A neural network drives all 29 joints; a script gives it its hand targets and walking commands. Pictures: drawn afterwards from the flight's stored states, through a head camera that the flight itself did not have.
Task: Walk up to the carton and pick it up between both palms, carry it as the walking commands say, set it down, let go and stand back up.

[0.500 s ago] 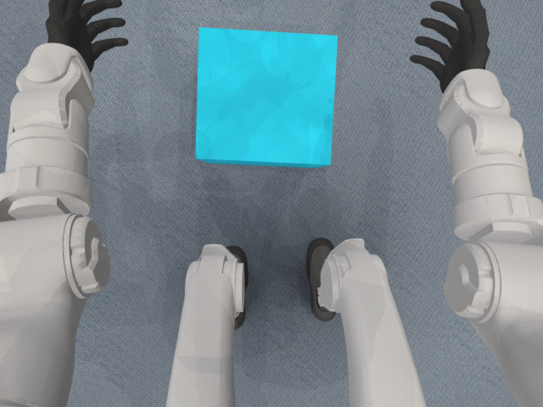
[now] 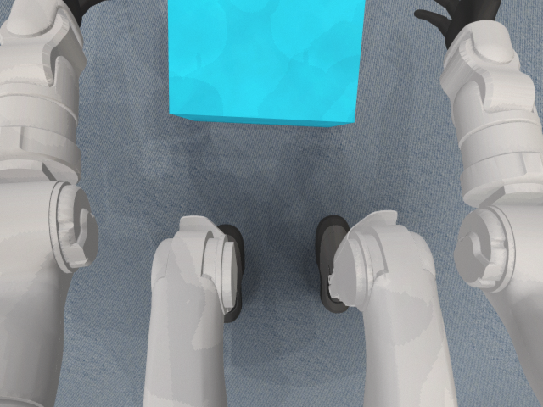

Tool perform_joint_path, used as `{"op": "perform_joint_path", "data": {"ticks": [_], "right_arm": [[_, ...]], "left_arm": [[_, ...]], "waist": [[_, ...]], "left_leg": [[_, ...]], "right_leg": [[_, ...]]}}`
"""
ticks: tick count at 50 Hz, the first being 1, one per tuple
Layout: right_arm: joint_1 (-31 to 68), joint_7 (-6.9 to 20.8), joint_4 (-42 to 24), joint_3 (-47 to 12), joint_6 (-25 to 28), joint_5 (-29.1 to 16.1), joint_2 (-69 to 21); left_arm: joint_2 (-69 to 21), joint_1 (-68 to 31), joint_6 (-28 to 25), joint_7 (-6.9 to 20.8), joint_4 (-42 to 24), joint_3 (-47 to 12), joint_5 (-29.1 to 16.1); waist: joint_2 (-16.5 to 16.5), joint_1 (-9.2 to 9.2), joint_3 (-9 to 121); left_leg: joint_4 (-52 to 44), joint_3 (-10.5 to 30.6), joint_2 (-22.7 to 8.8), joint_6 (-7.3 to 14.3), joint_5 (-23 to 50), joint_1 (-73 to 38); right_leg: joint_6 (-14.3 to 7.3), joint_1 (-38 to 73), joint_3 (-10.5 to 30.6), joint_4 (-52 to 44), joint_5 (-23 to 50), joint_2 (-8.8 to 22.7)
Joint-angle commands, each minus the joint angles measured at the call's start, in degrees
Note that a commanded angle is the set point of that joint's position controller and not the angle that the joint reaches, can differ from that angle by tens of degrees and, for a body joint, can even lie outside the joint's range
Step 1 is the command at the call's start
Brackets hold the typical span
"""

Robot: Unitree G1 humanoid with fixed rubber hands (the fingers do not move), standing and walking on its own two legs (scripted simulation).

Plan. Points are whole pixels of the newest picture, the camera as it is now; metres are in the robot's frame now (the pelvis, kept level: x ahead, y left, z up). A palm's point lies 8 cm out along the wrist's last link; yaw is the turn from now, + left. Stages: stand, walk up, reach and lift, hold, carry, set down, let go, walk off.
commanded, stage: reach and lift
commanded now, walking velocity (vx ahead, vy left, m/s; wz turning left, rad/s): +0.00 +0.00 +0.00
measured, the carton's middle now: (265, 44) +0.56 +0.03 -0.32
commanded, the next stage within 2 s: none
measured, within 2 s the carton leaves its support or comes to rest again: neither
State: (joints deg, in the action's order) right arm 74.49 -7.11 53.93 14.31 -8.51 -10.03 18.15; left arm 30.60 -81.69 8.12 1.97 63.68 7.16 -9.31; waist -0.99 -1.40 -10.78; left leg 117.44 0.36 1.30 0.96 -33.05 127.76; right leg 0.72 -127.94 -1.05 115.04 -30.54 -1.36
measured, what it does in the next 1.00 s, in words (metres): lowers itself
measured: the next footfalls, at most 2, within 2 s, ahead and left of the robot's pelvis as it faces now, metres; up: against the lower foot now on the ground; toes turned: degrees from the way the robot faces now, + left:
none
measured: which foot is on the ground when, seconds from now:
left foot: down 0.00-1.00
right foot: down 0.00-1.00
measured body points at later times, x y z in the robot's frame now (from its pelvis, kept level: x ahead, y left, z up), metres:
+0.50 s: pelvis +0.00 +0.00 -0.06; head +0.37 +0.03 +0.17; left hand +0.56 +0.24 -0.25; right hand +0.54 -0.19 -0.25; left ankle +0.10 +0.11 -0.38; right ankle +0.11 -0.12 -0.38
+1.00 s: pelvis -0.01 +0.00 -0.06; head +0.37 +0.03 +0.17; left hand +0.56 +0.22 -0.25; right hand +0.54 -0.17 -0.25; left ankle +0.10 +0.11 -0.38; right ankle +0.11 -0.12 -0.38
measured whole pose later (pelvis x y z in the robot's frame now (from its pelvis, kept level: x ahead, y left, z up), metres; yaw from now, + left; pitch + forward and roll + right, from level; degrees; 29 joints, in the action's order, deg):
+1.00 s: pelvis -0.01 +0.00 -0.06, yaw +0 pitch +34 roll -2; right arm 86.3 -8.8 68.5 6.4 -2.4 -17.0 19.1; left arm 29.6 -91.4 3.2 -1.2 72.9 -2.4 -15.6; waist -2.3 -0.7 -26.2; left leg 129.8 -0.2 -1.0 2.3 -33.5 130.5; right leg 0.3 -130.4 -2.1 127.0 -30.8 -0.7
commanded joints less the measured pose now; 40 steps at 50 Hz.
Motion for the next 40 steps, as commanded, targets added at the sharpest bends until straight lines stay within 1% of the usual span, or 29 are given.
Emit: {"op": "perform_joint_path", "data": {"ticks": [1, 9, 14, 16, 17, 19, 20, 22, 31, 40], "right_arm": [[13.3, -0.3, -4.5, 0.1, 2.0, -0.7, 8.3], [15.9, -0.3, -0.7, -2.4, 4.1, -3.3, 9.1], [18.2, -0.2, 2.9, -3.9, 5.1, -4.7, 9.6], [20.3, -0.4, 2.8, -4.5, 5.5, -5.1, 9.5], [20.9, -0.5, 2.4, -4.6, 5.6, -5.6, 9.2], [20.3, -0.3, 3.9, -5.3, 5.7, -6.6, 8.7], [19.7, -0.2, 4.9, -5.5, 5.6, -6.8, 8.8], [18.9, -0.2, 6.1, -5.4, 5.7, -6.8, 9.1], [19.6, -0.7, 7.4, -6.2, 6.4, -6.7, 8.6], [22.5, -1.2, 8.5, -7.1, 6.6, -7.1, 8.0]], "left_arm": [[9.0, -15.6, -1.8, -0.7, -4.6, 0.0, -0.8], [9.7, -18.4, -3.6, -1.7, -2.2, -2.6, -2.8], [9.8, -20.5, -4.3, -1.9, 0.3, -4.6, -4.2], [10.1, -22.4, -4.8, -2.0, -0.6, -4.6, -4.8], [10.2, -23.3, -5.0, -2.2, -1.5, -4.9, -5.1], [10.3, -23.4, -5.3, -2.4, -1.7, -5.5, -5.1], [10.4, -22.8, -5.2, -2.5, -1.2, -5.4, -4.7], [10.5, -21.2, -5.2, -2.7, -0.1, -4.9, -4.1], [8.7, -20.5, -5.4, -2.1, 2.5, -6.0, -5.5], [8.0, -23.6, -5.7, -2.4, 3.4, -8.0, -6.6]], "waist": [[4.0, 0.23, 65.9], [4.1, 0.61, 62.2], [4.5, 0.39, 57.9], [3.7, 0.8, 57.9], [3.6, 0.64, 58.9], [4.2, 1.16, 59.7], [4.6, 1.61, 59.2], [4.8, 1.95, 57.5], [3.4, 1.03, 53.9], [3.3, 1.03, 53.6]], "left_leg": [[-8.2, 0.1, -1.7, -1.3, 18.7, -32.3], [-2.8, 1.2, -2.7, -1.1, 19.9, -32.5], [-0.1, 1.9, -3.1, -1.1, 19.0, -31.5], [0.3, 2.1, -3.1, -1.0, 18.2, -30.3], [0.6, 2.3, -3.1, -0.9, 19.0, -31.5], [1.4, 2.5, -3.1, -1.0, 21.4, -33.7], [1.6, 2.5, -3.2, -1.0, 21.8, -33.9], [1.8, 2.4, -3.2, -1.0, 21.5, -33.3], [1.8, 2.0, -3.2, -0.6, 18.0, -28.6], [1.2, 2.1, -3.0, -0.5, 16.3, -28.6]], "right_leg": [[1.4, 36.2, -2.1, -3.1, 18.1, -0.1], [1.6, 32.7, -2.1, 2.3, 18.3, 0.4], [1.6, 29.8, -1.9, 5.1, 17.1, 0.9], [1.6, 31.1, -1.8, 5.8, 17.0, 1.1], [1.6, 31.3, -1.9, 6.2, 17.7, 1.0], [1.5, 31.1, -1.9, 6.9, 19.2, 0.9], [1.4, 30.6, -1.9, 7.1, 19.2, 0.9], [1.4, 29.6, -1.7, 7.2, 18.7, 0.9], [1.3, 29.6, -1.1, 6.5, 17.5, 0.9], [1.1, 30.4, -0.8, 5.8, 16.2, 0.6]]}}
